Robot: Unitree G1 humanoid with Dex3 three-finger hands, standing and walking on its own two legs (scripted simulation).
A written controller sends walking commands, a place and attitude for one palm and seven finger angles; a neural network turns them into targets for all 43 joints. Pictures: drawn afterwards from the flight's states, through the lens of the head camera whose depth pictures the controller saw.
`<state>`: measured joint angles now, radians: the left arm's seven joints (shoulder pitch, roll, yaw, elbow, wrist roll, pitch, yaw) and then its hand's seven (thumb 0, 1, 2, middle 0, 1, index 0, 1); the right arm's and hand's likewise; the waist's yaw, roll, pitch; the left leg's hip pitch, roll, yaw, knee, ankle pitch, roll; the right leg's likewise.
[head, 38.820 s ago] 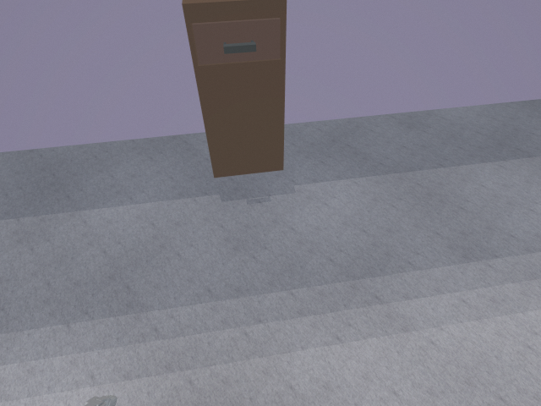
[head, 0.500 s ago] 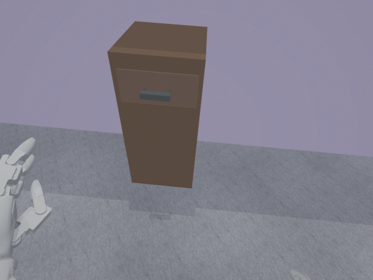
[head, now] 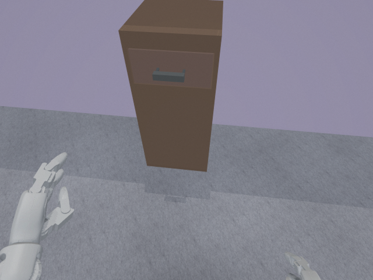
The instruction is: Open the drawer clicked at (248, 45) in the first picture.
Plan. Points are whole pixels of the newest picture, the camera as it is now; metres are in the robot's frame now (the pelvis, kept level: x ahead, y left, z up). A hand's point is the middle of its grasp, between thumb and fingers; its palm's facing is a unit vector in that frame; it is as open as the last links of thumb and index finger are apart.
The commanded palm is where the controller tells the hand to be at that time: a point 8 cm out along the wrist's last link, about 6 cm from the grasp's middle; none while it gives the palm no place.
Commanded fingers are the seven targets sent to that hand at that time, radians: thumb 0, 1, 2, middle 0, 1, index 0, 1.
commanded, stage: let the arm hang, fingers relaxed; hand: left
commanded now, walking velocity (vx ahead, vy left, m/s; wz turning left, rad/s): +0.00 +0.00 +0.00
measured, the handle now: (169, 73) +0.90 +0.12 -0.02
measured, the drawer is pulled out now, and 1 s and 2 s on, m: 0.00 0.00 0.00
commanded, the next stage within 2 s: look to check the result in 1.02 s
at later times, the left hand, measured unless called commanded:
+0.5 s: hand out of the picture +0.02 +0.25 -0.14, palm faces +0.01 -0.95 -0.30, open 7.3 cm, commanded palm none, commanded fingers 0.00 0.90 0.90 -0.20 -0.30 -0.20 -0.30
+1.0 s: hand out of the picture +0.14 +0.26 -0.12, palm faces -0.04 -0.93 -0.35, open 7.3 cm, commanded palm none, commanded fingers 0.00 0.90 0.90 -0.20 -0.30 -0.20 -0.30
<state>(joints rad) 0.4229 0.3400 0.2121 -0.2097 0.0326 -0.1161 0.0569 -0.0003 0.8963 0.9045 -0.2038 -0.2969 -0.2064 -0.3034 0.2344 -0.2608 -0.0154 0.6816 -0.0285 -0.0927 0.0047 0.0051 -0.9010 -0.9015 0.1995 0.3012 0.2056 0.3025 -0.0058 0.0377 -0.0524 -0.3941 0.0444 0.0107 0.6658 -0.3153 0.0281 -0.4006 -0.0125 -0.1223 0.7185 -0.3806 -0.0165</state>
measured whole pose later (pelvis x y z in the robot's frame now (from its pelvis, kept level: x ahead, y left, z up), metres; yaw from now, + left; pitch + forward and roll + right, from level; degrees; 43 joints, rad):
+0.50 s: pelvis +0.01 +0.01 +0.02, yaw +1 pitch -1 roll -1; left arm 0.23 0.32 0.02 1.05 0.01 0.02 0.00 0.01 0.92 0.90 -0.20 -0.30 -0.21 -0.30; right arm 0.20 -0.29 -0.01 1.02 -0.02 0.02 -0.01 0.00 -0.90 -0.90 0.20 0.30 0.20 0.30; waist 0.01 -0.01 0.10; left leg -0.22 0.01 -0.01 0.46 -0.22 0.00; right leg -0.19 0.00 -0.05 0.42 -0.22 -0.01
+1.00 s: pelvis +0.03 +0.02 +0.03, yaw +0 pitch -2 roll +0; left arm 0.08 0.34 0.00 1.08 0.01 -0.02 0.00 0.00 0.91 0.90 -0.20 -0.30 -0.20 -0.30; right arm 0.11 -0.35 -0.01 1.09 -0.02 -0.01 0.01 0.00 -0.90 -0.90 0.20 0.30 0.20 0.30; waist -0.02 0.01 0.05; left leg -0.11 -0.01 0.02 0.32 -0.18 0.01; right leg -0.11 -0.02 -0.02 0.33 -0.19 0.00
